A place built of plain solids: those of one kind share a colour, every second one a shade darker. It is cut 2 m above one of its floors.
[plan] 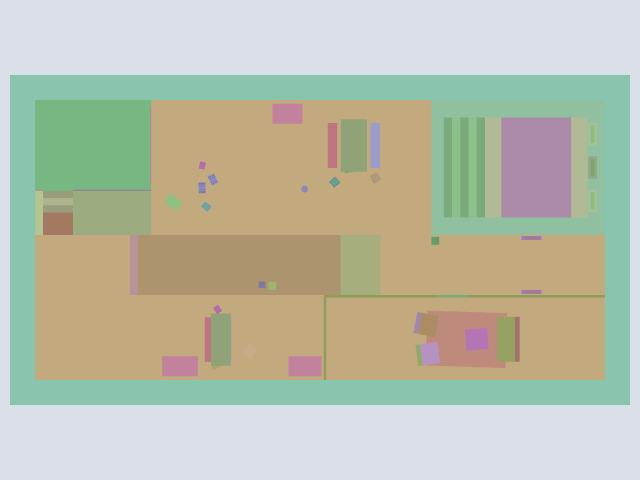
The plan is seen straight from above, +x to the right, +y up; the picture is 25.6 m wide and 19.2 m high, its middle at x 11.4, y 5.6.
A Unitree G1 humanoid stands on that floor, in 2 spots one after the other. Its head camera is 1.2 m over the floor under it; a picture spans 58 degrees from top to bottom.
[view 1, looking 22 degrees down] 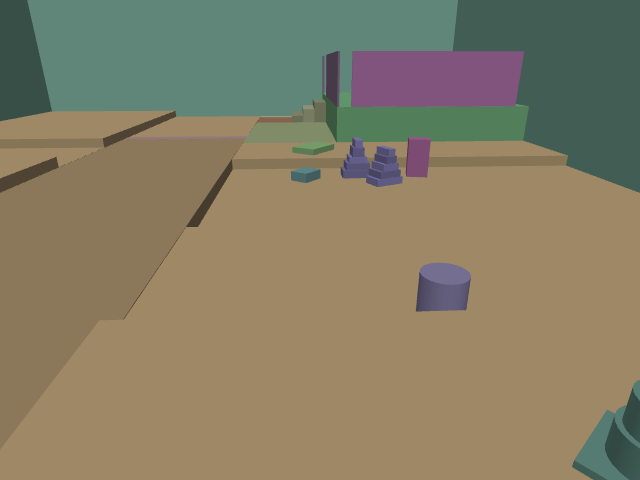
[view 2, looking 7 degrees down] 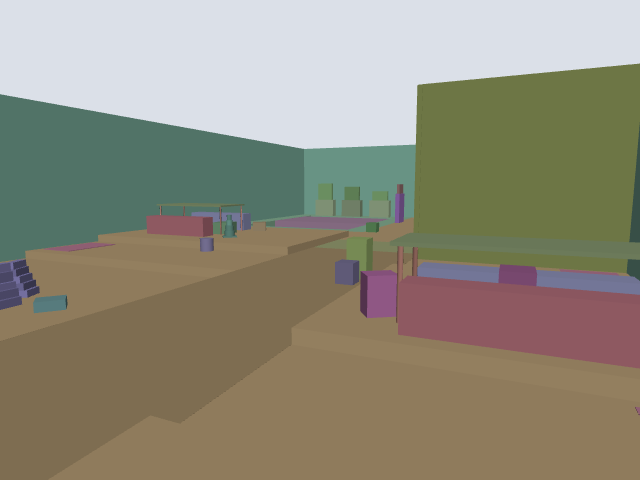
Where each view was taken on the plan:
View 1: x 12.94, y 6.82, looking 177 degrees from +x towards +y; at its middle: floor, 3.63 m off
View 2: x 3.39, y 1.70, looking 24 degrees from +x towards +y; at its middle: floor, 10.16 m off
